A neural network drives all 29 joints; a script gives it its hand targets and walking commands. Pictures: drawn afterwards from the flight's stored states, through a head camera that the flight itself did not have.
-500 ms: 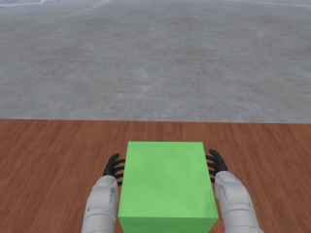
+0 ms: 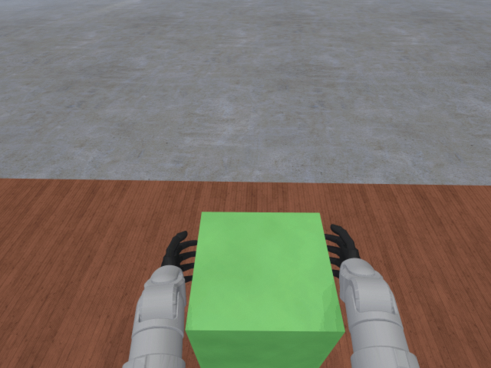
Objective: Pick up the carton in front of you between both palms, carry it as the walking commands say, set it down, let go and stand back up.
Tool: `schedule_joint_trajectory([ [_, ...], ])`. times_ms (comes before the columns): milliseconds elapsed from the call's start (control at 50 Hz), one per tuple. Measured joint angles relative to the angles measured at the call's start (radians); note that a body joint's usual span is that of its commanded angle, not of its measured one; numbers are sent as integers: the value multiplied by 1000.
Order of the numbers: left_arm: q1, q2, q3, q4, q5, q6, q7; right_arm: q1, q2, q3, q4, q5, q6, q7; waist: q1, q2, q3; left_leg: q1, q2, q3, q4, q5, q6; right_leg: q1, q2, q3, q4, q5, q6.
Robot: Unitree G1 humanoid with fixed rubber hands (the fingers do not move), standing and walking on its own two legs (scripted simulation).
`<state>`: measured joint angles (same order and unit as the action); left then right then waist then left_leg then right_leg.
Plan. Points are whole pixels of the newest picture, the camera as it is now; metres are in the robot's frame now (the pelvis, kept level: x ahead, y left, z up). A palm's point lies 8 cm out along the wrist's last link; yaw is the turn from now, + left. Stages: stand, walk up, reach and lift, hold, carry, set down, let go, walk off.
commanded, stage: reach and lift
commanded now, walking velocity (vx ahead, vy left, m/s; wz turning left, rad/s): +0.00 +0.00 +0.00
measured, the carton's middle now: (259, 297) +0.28 +0.00 -0.05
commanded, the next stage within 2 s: hold in 0.44 s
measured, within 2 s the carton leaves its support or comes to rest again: neither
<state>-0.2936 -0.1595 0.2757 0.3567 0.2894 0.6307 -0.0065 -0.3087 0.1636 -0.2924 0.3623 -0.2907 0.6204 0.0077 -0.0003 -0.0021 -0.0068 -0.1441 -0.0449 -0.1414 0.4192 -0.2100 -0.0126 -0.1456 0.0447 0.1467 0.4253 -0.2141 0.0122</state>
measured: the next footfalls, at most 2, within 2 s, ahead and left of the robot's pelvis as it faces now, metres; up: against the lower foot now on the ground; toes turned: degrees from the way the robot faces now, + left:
right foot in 1.34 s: +0.20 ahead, -0.10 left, +0.00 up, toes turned -8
left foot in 1.68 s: +0.54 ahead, +0.10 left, +0.00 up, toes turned +11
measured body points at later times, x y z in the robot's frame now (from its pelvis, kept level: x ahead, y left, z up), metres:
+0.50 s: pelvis +0.01 +0.00 +0.00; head -0.03 +0.00 +0.45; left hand +0.31 +0.15 +0.03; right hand +0.31 -0.15 +0.04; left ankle +0.02 +0.13 -0.74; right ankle +0.02 -0.13 -0.74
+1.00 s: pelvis +0.02 +0.00 -0.01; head -0.02 -0.01 +0.44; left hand +0.32 +0.15 +0.06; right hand +0.32 -0.16 +0.06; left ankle +0.02 +0.13 -0.74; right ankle +0.01 -0.14 -0.74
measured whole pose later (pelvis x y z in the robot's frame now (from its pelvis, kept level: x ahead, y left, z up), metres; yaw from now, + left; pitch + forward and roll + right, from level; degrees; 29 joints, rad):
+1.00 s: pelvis +0.02 +0.00 -0.01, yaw +0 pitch +1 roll +0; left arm -0.22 -0.13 0.17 0.07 0.19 0.85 0.03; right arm -0.24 0.15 -0.18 0.07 -0.21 0.84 -0.03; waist 0.00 0.00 -0.14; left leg -0.25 0.01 -0.04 0.54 -0.33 -0.02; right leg -0.27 -0.02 0.03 0.57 -0.37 0.01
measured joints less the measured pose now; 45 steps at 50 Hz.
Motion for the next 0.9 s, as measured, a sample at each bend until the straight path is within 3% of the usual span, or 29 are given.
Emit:
schedule_joint_trajectory([
  [580,68,16,-81,-139,-42,103,16,68,-17,81,-139,39,102,-11,-4,0,-10,92,5,0,-75,19,3,93,-8,-7,-76,19,-2],
  [780,25,7,-47,-105,-17,133,3,25,-7,44,-103,13,129,1,-2,-1,8,101,5,4,-65,22,2,101,-7,-8,-64,21,-2],
  [900,47,12,-70,-158,-39,148,13,46,-12,72,-158,34,147,-9,2,4,-81,-42,33,66,60,-140,1,-45,-37,-74,63,-147,6],
])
